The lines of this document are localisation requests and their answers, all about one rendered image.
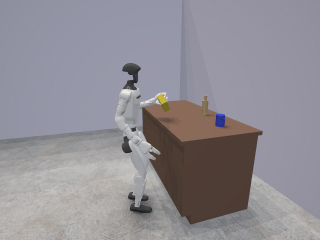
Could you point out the robot thigh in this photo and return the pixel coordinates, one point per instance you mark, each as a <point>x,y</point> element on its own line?
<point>137,158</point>
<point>141,135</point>

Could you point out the robot right upper arm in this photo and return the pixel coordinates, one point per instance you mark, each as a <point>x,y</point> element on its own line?
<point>124,98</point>

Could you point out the table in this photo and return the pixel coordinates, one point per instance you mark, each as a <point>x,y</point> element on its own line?
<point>207,170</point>

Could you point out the robot right hand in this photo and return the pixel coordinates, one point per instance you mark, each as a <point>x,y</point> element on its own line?
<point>144,147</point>

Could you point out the robot left hand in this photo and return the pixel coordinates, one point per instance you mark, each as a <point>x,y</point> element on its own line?
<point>157,100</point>

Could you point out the left robot forearm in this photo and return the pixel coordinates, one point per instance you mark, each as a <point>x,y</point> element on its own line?
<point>147,103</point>

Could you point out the robot left thigh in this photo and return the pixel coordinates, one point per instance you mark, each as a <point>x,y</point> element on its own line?
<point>141,135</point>

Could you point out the sponge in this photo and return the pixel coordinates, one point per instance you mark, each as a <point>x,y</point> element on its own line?
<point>163,103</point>

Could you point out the robot right thigh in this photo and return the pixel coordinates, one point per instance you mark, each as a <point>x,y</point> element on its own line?
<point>137,158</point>

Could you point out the right robot forearm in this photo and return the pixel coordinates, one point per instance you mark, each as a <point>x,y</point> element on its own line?
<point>127,131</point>

